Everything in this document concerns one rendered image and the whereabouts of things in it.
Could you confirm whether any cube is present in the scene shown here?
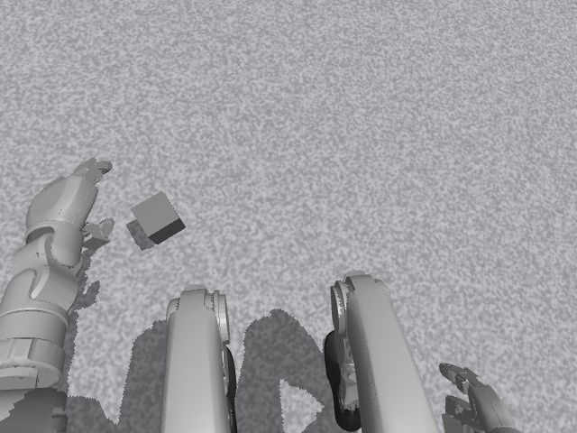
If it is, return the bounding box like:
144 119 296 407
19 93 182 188
130 191 186 245

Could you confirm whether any left robot hand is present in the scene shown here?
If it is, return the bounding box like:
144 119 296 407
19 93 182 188
25 157 114 250

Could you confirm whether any right robot hand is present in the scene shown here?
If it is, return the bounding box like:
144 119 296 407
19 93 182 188
439 363 517 433

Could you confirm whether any left robot arm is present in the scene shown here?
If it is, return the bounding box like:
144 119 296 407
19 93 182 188
0 220 84 433

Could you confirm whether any right robot foot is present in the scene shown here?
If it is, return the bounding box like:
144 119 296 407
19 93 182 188
325 330 362 432

